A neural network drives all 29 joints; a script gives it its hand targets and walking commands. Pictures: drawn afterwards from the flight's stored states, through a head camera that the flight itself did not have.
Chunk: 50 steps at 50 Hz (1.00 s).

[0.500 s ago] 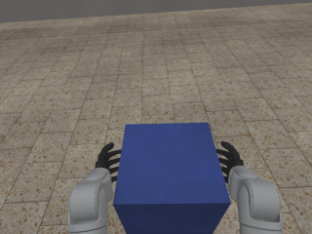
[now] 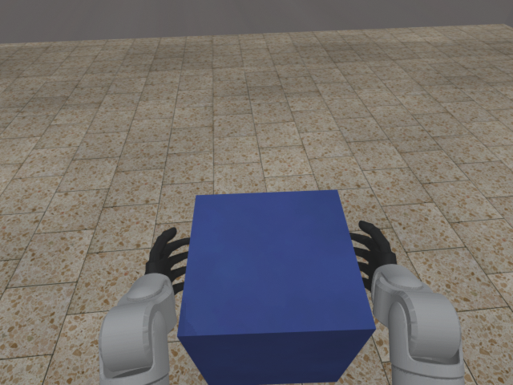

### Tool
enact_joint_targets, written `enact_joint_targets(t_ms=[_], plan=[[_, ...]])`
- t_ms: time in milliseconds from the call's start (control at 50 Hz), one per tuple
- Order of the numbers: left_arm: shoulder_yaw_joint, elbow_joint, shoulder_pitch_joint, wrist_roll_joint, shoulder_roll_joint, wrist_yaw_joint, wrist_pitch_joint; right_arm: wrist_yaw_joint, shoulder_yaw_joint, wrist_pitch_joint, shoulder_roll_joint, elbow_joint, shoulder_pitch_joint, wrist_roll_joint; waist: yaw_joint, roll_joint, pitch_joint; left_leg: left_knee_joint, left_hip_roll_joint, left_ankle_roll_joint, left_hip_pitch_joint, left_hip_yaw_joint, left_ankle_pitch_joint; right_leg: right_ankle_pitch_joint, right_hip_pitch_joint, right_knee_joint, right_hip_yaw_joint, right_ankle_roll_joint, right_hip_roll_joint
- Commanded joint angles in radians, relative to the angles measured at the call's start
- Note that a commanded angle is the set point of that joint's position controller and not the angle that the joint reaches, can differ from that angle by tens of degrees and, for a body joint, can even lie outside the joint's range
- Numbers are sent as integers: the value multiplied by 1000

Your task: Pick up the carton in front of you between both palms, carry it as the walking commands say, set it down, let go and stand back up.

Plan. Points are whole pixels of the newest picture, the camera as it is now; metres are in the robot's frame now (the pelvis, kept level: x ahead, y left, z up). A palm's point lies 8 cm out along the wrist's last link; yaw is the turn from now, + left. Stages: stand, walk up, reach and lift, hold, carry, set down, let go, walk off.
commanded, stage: carry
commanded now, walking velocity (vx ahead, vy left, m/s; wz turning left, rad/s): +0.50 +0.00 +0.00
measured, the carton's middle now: (270, 293) +0.28 +0.00 +0.02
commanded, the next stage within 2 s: none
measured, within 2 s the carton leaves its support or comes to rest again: neither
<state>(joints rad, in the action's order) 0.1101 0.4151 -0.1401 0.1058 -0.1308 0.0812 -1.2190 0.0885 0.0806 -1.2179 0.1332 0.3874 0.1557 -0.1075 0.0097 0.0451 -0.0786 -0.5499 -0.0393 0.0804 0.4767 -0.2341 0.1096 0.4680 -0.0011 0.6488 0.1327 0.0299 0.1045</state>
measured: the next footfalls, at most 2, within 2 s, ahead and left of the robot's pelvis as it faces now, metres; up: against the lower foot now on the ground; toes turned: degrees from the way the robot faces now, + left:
right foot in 0.44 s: +0.47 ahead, -0.10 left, +0.00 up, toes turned -3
left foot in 0.76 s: +0.48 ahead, +0.11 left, +0.00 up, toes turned -10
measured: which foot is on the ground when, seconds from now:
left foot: down 0.00-0.46, up 0.48-0.74, down 0.76-1.00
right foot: up 0.00-0.42, down 0.44-1.00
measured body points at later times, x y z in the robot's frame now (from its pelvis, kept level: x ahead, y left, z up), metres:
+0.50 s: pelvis +0.32 -0.02 +0.01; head +0.33 -0.03 +0.46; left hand +0.60 +0.13 +0.08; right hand +0.60 -0.17 +0.07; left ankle +0.12 +0.08 -0.68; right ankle +0.43 -0.10 -0.72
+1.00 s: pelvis +0.48 +0.00 +0.02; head +0.45 +0.00 +0.47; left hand +0.75 +0.15 +0.10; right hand +0.75 -0.15 +0.11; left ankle +0.44 +0.11 -0.72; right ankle +0.43 -0.10 -0.72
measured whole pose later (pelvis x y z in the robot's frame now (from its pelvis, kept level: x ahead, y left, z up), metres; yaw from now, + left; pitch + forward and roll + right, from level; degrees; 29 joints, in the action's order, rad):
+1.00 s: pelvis +0.48 +0.00 +0.02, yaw +1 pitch +3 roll +0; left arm 0.09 0.32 -0.13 0.12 -0.13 0.07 -1.18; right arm 0.07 0.09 -1.18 0.13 0.31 0.13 -0.12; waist 0.00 0.02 -0.15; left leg -0.49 -0.06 -0.01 0.24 -0.15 0.30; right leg 0.33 0.21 0.50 0.20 0.00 0.06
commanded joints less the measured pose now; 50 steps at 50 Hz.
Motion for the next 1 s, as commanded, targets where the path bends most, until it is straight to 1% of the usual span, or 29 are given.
enact_joint_targets(t_ms=[0, 40, 60, 80, 100, 160, 240, 280, 320, 380, 400, 420, 440, 460, 480, 500, 520, 540, 560, 620, 680, 720, 740, 760, 800, 840, 880, 920, 980], plan=[[-719, 47, -448, -393, -803, -243, -31, -252, -659, -15, 824, 23, 380, 397, 13, -307, -310, 322, -397, 162, -740, 685, -24, 2, 627, 678, -106, -27, -85], [-731, 33, -466, -398, -875, -248, -13, -256, -671, -2, 893, 34, 413, 404, 12, -130, -287, 278, -335, 100, -626, 476, -236, -95, 632, 640, -142, -62, 4], [-734, 27, -467, -400, -906, -248, -3, -257, -678, 5, 917, 45, 435, 412, 3, -104, -284, 299, -311, 63, -577, 407, -209, -152, 608, 564, -147, -63, 28], [-737, 25, -463, -399, -924, -246, 5, -259, -684, 11, 933, 52, 445, 417, 1, -120, -291, 320, -289, 37, -547, 345, -156, -191, 574, 509, -129, -58, 31], [-739, 21, -450, -395, -936, -243, 13, -262, -687, 15, 938, 55, 440, 421, 0, -146, -292, 339, -274, 32, -536, 307, -132, -217, 564, 467, -106, -51, 22], [-744, 20, -416, -378, -938, -229, 27, -271, -688, 19, 920, 66, 415, 425, 0, -173, -250, 389, -252, 48, -535, 233, -99, -263, 601, 308, -56, -23, 16], [-740, 33, -405, -372, -902, -219, 15, -272, -676, 8, 869, 71, 392, 419, 4, -178, -174, 404, -223, 53, -579, 170, -170, -351, 653, 90, -1, -4, 8], [-736, 20, -391, -371, -884, -222, 4, -269, -666, 0, 850, 51, 369, 404, 6, -184, -136, 395, -211, 47, -591, 138, -228, -389, 640, -11, 27, -7, -7], [-733, 8, -389, -376, -872, -228, -5, -266, -659, -6, 841, 31, 356, 390, 5, -195, -95, 355, -194, 28, -589, 86, -405, -432, 598, -94, 67, -18, -40], [-730, -3, -396, -389, -865, -240, -13, -261, -654, -8, 841, 18, 355, 373, 0, -223, -107, 221, -177, -29, -580, 24, -634, -517, 427, -184, 115, -32, -92], [-729, -13, -387, -389, -870, -244, -12, -261, -657, -8, 843, 15, 362, 372, -15, -202, -139, 108, -148, -62, -546, -17, -661, -580, 290, -266, 146, -34, -122], [-727, -19, -390, -388, -871, -249, -10, -261, -658, -6, 843, 10, 366, 370, -24, -163, -177, -13, -115, -98, -465, -23, -585, -682, 121, -326, 131, -30, -104], [-720, -21, -391, -390, -865, -253, -10, -261, -661, -2, 843, 3, 371, 369, -32, -71, -255, -189, -90, -128, -313, 4, -234, -979, -93, -280, -34, -38, 67], [-709, -59, -388, -376, -870, -259, -1, -260, -684, -8, 866, 13, 396, 382, -37, 170, -392, -474, 12, -146, -38, 74, 335, -1318, -414, -174, -329, -227, 326], [-702, -80, -333, -383, -891, -260, 14, -262, -689, -2, 863, 11, 368, 382, -36, 190, -451, -608, 40, -132, -17, 187, 466, -1274, -347, -260, -404, -286, 344], [-704, -68, -344, -387, -931, -262, 29, -265, -706, 11, 897, 17, 396, 386, -30, 161, -412, -608, 2, -108, -9, 234, 452, -1194, -263, -291, -317, -270, 312], [-710, -61, -355, -390, -971, -264, 41, -267, -716, 25, 932, 29, 428, 394, -28, 100, -393, -537, -36, -91, -16, 250, 424, -1119, -209, -308, -251, -234, 281], [-716, -50, -371, -392, -1000, -265, 53, -267, -726, 38, 962, 37, 444, 403, -21, 59, -355, -397, -70, -89, -51, 257, 385, -1080, -137, -332, -176, -197, 245], [-720, -42, -372, -394, -1017, -265, 64, -265, -736, 49, 984, 47, 444, 410, -16, 54, -341, -249, -71, -92, -110, 240, 365, -1006, -83, -350, -122, -162, 206], [-723, -24, -325, -395, -1008, -269, 82, -255, -747, 74, 994, 43, 360, 395, -20, 83, -373, -54, -18, -100, -191, 167, 331, -923, -81, -349, -69, -167, 187], [-732, -7, -293, -392, -974, -273, 90, -250, -748, 83, 971, 57, 326, 382, -20, 91, -368, 88, -28, -102, -250, 119, 124, -874, -37, -298, -7, -145, 162], [-736, 12, -311, -391, -948, -272, 88, -253, -749, 77, 947, 79, 341, 386, -14, 70, -332, 195, -63, -108, -350, 110, -96, -669, 68, -274, 13, -95, 119], [-734, 17, -321, -387, -930, -270, 84, -255, -745, 68, 927, 93, 355, 390, -13, 47, -318, 190, -108, -110, -390, 136, -125, -534, 127, -267, 6, -73, 107], [-731, 24, -332, -382, -908, -267, 74, -258, -737, 59, 904, 93, 366, 389, -19, -15, -288, 155, -163, -107, -367, 179, -198, -410, 152, -267, 15, -49, 71], [-734, 27, -365, -385, -883, -264, 48, -262, -715, 45, 883, 57, 363, 381, -16, -89, -223, 126, -166, -100, -297, 176, -215, -471, 125, -256, -4, -29, 65], [-731, -3, -350, -374, -850, -259, 29, -263, -697, 30, 852, 12, 326, 373, -15, -96, -214, 100, -154, -90, -301, 174, -342, -627, 121, -191, -13, -26, 70], [-727, -36, -340, -361, -831, -256, 19, -261, -682, 23, 830, -26, 307, 359, -15, -96, -227, 74, -149, -84, -324, 172, -472, -706, 125, -160, -13, -18, 68], [-725, -60, -352, -353, -829, -255, 19, -261, -677, 23, 829, -46, 321, 352, -14, -92, -237, 58, -150, -80, -342, 169, -548, -709, 132, -144, -9, -11, 61], [-726, -85, -383, -346, -846, -256, 34, -262, -680, 40, 845, -58, 359, 348, -12, -84, -245, 45, -149, -74, -347, 166, -568, -696, 134, -135, -7, -8, 56]])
